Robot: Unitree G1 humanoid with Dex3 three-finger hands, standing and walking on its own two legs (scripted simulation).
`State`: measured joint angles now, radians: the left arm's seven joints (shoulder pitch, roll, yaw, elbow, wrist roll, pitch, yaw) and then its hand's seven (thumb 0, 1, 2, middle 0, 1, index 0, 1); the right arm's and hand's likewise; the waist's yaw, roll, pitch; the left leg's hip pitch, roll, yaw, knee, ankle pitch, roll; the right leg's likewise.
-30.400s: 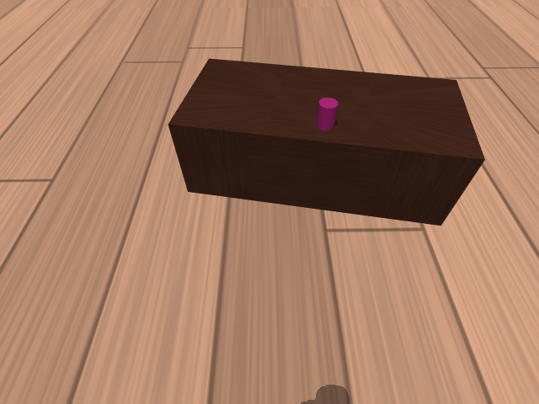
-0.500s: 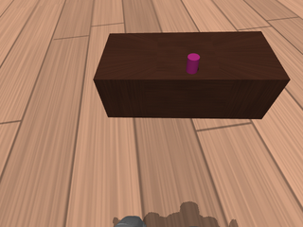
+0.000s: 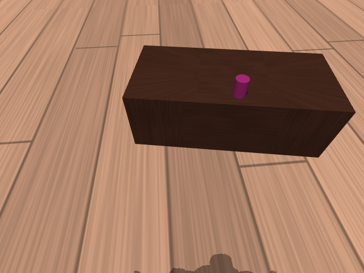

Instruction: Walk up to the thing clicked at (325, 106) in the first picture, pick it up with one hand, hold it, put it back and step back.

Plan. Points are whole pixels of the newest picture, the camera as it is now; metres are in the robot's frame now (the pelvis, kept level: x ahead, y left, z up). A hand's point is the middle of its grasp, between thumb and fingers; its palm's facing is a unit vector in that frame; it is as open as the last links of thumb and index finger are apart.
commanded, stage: step back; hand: right
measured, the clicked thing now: (240, 86) +1.05 -0.26 -0.29
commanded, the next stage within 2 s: stand in 0.42 s
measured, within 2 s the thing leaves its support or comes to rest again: neither
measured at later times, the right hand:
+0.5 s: hand out of the picture +0.14 -0.24 -0.13, palm faces +0.03 +0.94 -0.33, open 7.4 cm
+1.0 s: hand out of the picture +0.07 -0.26 -0.14, palm faces +0.04 +0.94 -0.33, open 7.4 cm
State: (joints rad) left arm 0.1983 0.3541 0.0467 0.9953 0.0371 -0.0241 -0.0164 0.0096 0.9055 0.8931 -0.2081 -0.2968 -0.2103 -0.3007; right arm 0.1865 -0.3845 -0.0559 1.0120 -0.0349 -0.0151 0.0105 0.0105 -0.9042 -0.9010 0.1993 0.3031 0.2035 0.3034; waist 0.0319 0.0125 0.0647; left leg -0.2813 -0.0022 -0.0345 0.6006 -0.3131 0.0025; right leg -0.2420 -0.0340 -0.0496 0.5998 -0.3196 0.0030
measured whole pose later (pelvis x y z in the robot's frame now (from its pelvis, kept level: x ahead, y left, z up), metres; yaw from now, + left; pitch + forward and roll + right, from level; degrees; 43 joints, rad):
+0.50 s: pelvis +0.03 +0.01 +0.01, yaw -3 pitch -3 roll +0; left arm 0.06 0.36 0.02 1.08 0.01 -0.01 0.00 0.01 0.91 0.89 -0.20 -0.30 -0.21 -0.30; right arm 0.03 -0.33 -0.03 1.08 -0.01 -0.01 0.00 0.01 -0.90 -0.90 0.20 0.30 0.20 0.30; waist 0.01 0.00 0.07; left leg -0.15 0.00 0.01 0.45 -0.25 0.00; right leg -0.13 -0.02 0.01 0.44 -0.27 0.02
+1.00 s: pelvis +0.01 +0.00 +0.02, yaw -3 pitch -3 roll +0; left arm 0.10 0.35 0.00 1.14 0.01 -0.01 -0.01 0.01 0.91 0.89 -0.21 -0.30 -0.21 -0.30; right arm 0.10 -0.35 -0.02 1.15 -0.01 -0.01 0.01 0.01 -0.90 -0.90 0.20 0.30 0.20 0.30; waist -0.01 0.00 0.06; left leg -0.12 0.02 0.01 0.31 -0.15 -0.01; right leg -0.10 -0.01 0.01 0.32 -0.17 0.01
